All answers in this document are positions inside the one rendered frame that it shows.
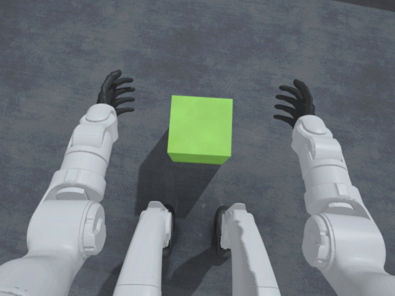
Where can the carton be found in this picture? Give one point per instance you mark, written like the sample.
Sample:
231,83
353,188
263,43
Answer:
200,129

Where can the left robot upper arm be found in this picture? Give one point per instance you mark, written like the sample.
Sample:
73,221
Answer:
63,234

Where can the left robot shin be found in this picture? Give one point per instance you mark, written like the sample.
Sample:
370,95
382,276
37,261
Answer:
156,204

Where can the right robot upper arm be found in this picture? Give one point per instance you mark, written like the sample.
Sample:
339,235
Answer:
349,252

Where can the robot right hand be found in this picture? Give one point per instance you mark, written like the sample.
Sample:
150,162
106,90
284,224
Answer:
303,103

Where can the robot left hand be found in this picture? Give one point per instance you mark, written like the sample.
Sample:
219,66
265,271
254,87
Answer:
109,92

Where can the robot left forearm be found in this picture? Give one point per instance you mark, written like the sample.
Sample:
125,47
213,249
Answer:
82,173

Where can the robot right forearm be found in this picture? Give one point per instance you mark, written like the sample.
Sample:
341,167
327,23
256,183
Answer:
324,171

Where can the left robot foot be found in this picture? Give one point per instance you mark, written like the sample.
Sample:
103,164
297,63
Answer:
166,252

